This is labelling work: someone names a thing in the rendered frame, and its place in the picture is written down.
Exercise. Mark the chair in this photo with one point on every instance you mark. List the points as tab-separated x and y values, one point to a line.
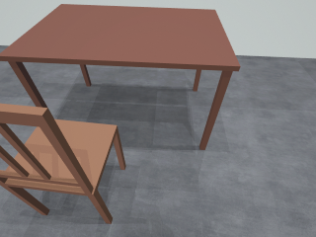
60	156

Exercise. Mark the table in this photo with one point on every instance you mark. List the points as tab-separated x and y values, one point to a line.
128	36

